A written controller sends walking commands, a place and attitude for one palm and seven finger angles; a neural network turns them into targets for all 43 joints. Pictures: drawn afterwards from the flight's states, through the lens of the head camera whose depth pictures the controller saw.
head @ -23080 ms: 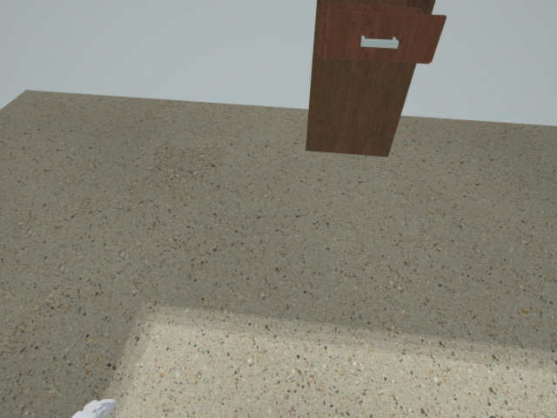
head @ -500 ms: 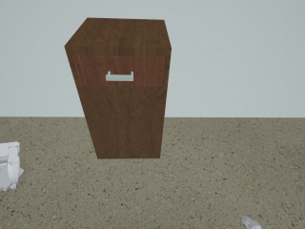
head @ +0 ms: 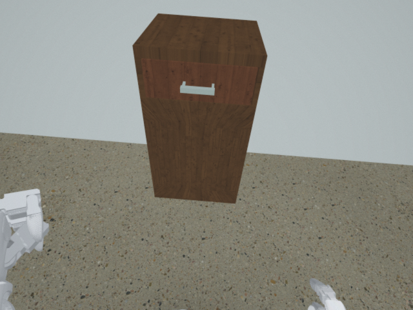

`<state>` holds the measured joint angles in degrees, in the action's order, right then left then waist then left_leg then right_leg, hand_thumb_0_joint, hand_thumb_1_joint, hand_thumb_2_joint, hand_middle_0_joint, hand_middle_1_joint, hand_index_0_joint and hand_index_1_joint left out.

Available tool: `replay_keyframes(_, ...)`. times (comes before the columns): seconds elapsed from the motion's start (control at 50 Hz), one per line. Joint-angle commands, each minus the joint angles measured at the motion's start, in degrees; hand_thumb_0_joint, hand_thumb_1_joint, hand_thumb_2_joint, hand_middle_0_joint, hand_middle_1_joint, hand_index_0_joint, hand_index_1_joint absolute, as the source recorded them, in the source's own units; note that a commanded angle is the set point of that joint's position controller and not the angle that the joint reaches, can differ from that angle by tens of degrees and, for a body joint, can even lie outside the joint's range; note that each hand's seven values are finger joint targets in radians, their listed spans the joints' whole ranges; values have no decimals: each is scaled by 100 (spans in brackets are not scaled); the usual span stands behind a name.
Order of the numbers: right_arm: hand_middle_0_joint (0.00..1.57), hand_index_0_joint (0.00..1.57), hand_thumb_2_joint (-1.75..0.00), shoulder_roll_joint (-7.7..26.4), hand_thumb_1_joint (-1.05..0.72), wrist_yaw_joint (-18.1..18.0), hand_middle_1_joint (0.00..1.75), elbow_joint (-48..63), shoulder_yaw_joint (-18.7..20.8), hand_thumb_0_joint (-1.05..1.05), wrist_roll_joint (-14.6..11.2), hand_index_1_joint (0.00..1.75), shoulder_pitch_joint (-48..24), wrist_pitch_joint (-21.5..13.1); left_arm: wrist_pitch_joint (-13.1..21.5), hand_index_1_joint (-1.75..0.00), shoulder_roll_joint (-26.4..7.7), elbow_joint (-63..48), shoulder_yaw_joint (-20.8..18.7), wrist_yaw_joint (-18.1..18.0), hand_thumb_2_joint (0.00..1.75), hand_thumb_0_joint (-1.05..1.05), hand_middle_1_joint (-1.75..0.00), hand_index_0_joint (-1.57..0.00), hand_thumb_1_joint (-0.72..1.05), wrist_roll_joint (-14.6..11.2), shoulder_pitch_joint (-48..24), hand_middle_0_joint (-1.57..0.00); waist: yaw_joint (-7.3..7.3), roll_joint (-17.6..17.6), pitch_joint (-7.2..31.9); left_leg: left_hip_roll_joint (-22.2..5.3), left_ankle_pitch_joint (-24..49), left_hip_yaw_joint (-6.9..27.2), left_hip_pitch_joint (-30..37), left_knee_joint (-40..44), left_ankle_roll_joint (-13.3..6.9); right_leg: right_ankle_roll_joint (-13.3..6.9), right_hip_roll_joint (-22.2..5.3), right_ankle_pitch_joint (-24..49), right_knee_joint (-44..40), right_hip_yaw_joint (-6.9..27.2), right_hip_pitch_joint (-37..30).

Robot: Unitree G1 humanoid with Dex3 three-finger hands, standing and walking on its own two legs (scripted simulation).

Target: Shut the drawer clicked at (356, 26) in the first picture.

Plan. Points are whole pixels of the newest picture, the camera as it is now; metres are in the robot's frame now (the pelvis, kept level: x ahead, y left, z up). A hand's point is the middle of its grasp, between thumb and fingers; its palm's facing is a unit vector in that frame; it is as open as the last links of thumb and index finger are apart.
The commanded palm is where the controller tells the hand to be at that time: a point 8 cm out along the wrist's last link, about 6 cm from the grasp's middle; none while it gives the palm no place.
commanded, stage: stop stepping back and stand still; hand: left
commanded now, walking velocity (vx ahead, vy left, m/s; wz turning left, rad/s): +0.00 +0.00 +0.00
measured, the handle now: (198, 87) +0.89 +0.11 +0.01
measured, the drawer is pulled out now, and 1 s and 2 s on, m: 0.00 0.00 0.00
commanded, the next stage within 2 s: let the arm hang, fingers relaxed in 0.70 s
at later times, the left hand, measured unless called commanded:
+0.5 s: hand out of the picture +0.14 +0.30 +0.16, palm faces +0.37 -0.83 -0.42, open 3.3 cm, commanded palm +0.07 +0.34 +0.20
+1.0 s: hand out of the picture +0.04 +0.29 -0.10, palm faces +0.05 -0.94 -0.34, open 3.1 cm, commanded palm none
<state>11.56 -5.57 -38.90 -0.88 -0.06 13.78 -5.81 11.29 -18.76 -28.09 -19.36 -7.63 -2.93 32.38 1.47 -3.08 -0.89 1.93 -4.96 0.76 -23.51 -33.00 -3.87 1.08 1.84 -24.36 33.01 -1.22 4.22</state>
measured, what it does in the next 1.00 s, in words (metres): walks backwards: right foot, then left foot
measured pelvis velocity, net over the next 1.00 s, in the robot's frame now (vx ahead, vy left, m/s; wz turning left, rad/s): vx -0.09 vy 0.07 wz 0.03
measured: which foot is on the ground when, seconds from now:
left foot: down 0.00-0.16, up 0.18-0.34, down 0.36-1.00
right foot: down 0.00-0.00, up 0.02-0.14, down 0.16-1.00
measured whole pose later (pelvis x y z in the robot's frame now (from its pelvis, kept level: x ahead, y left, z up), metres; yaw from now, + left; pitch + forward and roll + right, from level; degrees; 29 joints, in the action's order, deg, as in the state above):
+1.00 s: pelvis -0.09 +0.07 +0.01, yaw +2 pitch -1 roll +0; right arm 16.8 0.2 -47.8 0.7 0.7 7.4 -1.1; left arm -2.7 -14.9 31.6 -3.3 -0.4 1.8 17.8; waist -1.0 -2.5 -1.1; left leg 2.3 -11.5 -2.1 -20.7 -32.8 -3.5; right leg 0.3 -1.1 -19.1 34.2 -2.1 14.5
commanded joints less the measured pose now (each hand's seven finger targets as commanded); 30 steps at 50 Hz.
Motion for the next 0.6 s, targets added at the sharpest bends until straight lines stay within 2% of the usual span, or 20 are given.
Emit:
replay_keyframes(0.0,20,20,-90,786,-90,-58,30,1148,222,0,94,30,-867,-563,446,-160,-1537,-1944,-803,-89,90,0,-160,-140,90,240,-1602,-140,-78,-1595,-324,-1327,-5069,2328,-745,3829,472,-139,678,-667,1717,-136,166)
replay_keyframes(0.04,20,20,-90,582,-90,102,30,1210,251,0,142,30,-724,-577,444,-160,-1508,-2072,-894,-68,90,0,-160,-140,90,147,-825,-140,71,-1171,143,-1156,-4098,1618,-651,3535,652,-291,609,-692,1647,-196,-238)
replay_keyframes(0.06,20,20,-90,534,-90,188,30,1283,288,0,141,30,-690,-588,448,-160,-1466,-2217,-924,-50,90,0,-160,-140,90,123,-272,-140,122,-962,536,-986,-3410,1117,-367,3175,645,-359,552,-726,1059,-276,-510)
replay_keyframes(0.1,20,20,-90,469,-90,281,30,1426,308,0,88,30,-647,-533,453,-160,-1519,-2288,-1145,-28,90,0,-160,-140,90,59,811,-140,155,-645,892,-458,-2131,150,-39,1638,559,-390,65,-512,-925,108,-598)
replay_keyframes(0.12,20,20,-90,406,-90,343,30,1352,337,0,35,30,-509,-368,434,-160,-1501,-2495,-1039,33,90,0,-160,-140,90,77,1012,-140,22,579,837,79,-1426,-332,608,-476,615,-487,-817,-535,-2015,958,698)
replay_keyframes(0.14,20,20,-90,518,-90,375,30,1312,415,0,-12,30,-645,-137,373,-160,-1529,-2680,-1136,33,90,0,-160,-140,90,31,952,-140,-70,1446,412,145,-1303,-67,306,-2201,560,-801,-1847,-1034,-2663,2326,2027)
replay_keyframes(0.16,20,20,-90,588,-90,369,30,1204,471,0,32,30,-659,55,374,-160,-1539,-2688,-1244,28,90,0,-160,-140,90,-13,595,-140,-234,1307,154,71,-1295,68,-437,-3241,629,-1134,-2127,-1203,-2668,2384,2368)
replay_keyframes(0.18,20,20,-90,506,-90,385,30,1078,478,0,122,30,-652,126,385,-160,-1559,-2065,-1442,57,90,0,-160,-140,90,-71,501,-140,-376,1166,286,-163,-1182,162,-357,-3729,667,-1426,-2153,-897,-2288,1845,2660)
replay_keyframes(0.2,20,20,-90,418,-90,393,30,1110,459,0,-23,30,-556,148,278,-160,-1204,-1671,-1176,132,90,0,-160,-140,90,-110,333,-140,-384,1462,267,-168,-1405,281,-535,-3398,625,-1236,-1888,-2001,-2380,1809,2519)
replay_keyframes(0.22,20,20,-90,463,-90,254,30,1114,485,0,-74,30,-664,76,238,-160,-1136,-1015,-1224,41,90,0,-160,-140,90,-112,404,-140,-375,1199,-307,-471,-1278,285,-311,-2471,529,-1084,-1619,-1439,-2280,1809,2447)
replay_keyframes(0.28,20,20,-90,497,-90,46,30,987,324,0,-96,30,-728,-165,242,-160,-1091,-831,-977,-171,90,0,-160,-140,90,37,370,-140,-250,293,-93,-293,-1287,-201,873,568,249,-677,-1118,611,-1316,996,1561)
replay_keyframes(0.3,20,20,-90,593,-90,-5,30,987,308,0,-94,30,-763,-295,297,-160,-993,-1011,-783,-158,90,0,-160,-140,90,61,138,-140,-251,69,12,-388,-852,-172,1240,1248,195,-446,-881,1366,-828,701,1199)
replay_keyframes(0.32,20,20,-90,688,-90,-29,30,1004,308,0,-58,30,-661,-404,389,-160,-1117,-1255,-787,-169,90,0,-160,-140,90,96,-45,-140,-168,-331,226,-828,183,291,1648,1352,45,-160,-568,1678,-353,503,1165)
replay_keyframes(0.34,20,20,-90,755,-90,-17,30,1081,316,0,-54,30,-570,-467,469,-160,-1123,-1623,-646,-174,90,0,-160,-140,90,151,-305,-140,-123,-445,467,-1262,1295,799,2087,1035,-135,54,-398,1719,-44,355,1405)
replay_keyframes(0.36,20,20,-90,786,-90,8,30,1125,324,0,-73,30,-546,-520,521,-160,-1244,-1901,-620,-164,90,0,-160,-140,90,184,-488,-140,-92,-195,551,-1438,1963,838,2282,832,-225,210,-352,1565,23,316,1499)
replay_keyframes(0.42,20,20,-90,659,-90,106,30,1114,232,0,24,30,-633,-689,515,-160,-1275,-2403,-608,-91,90,0,-160,-140,90,186,-454,-140,-142,-591,354,-1490,800,1269,1295,1707,-259,53,-211,270,332,112,954)
replay_keyframes(0.48,20,20,-90,708,-90,206,30,1167,258,0,8,30,-596,-797,557,-160,-1288,-2515,-804,-174,90,0,-160,-140,90,206,99,-140,-74,-917,350,-1360,-312,954,899,1825,-205,-28,-226,395,5,42,547)
replay_keyframes(0.5,20,20,-90,728,-90,231,30,1191,276,0,16,30,-569,-791,564,-160,-1497,-2450,-1100,-194,90,0,-160,-140,90,198,445,-140,-45,-891,509,-1244,-300,796,908,1666,-127,-39,-219,644,-364,8,363)
replay_keyframes(0.54,20,20,-90,637,-90,269,30,1237,266,0,0,30,-609,-655,590,-160,-1412,-2069,-1195,-176,90,0,-160,-140,90,124,885,-140,-95,-400,606,-957,-415,551,624,1335,61,-94,-290,1210,-944,85,-82)
replay_keyframes(0.58,20,20,-90,602,-90,275,30,1285,285,0,19,30,-669,-503,614,-160,-1363,-1672,-1314,-135,90,0,-160,-140,90,-4,1066,-140,-175,-47,533,-679,-763,371,542,1112,234,-265,-530,1507,-1176,508,92)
